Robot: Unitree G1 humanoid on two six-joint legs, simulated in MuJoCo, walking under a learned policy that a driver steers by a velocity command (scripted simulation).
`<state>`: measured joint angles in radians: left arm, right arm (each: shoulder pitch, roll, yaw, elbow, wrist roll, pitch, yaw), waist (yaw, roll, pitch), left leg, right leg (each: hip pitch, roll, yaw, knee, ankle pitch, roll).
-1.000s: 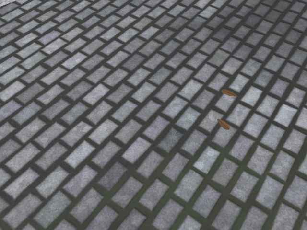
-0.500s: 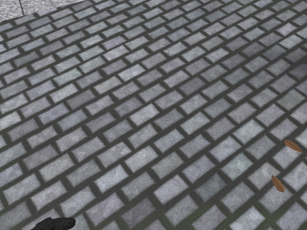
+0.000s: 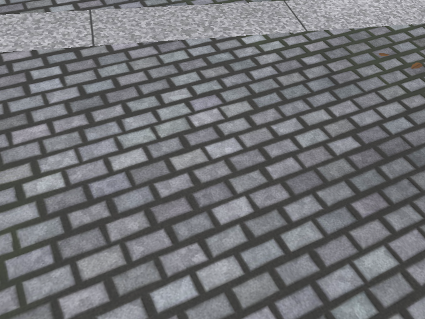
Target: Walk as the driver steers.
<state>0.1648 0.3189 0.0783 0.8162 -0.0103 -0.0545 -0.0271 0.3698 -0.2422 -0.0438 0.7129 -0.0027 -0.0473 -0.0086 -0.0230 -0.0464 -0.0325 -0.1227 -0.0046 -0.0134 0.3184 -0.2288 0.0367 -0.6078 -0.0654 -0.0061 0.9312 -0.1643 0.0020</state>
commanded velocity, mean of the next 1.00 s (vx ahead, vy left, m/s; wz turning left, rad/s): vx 0.47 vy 0.00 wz -0.10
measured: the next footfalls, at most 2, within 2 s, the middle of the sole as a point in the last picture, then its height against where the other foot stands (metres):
right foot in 0.28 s outside the picture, level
left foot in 0.82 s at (179, 297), level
